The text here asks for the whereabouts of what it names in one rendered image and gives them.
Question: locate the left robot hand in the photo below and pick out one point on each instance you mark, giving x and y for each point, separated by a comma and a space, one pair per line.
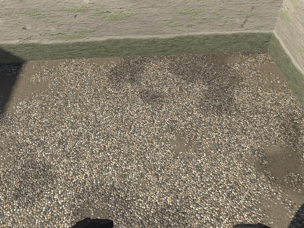
94, 223

